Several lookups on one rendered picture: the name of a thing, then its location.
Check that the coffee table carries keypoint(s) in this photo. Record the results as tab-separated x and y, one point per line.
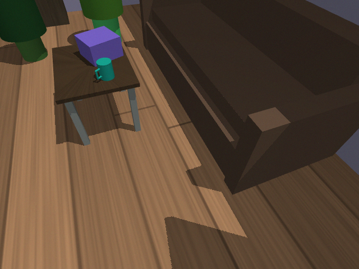
75	79

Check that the sofa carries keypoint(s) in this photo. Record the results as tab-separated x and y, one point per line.
271	86

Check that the potted plant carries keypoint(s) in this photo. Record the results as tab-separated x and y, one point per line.
21	23
103	13

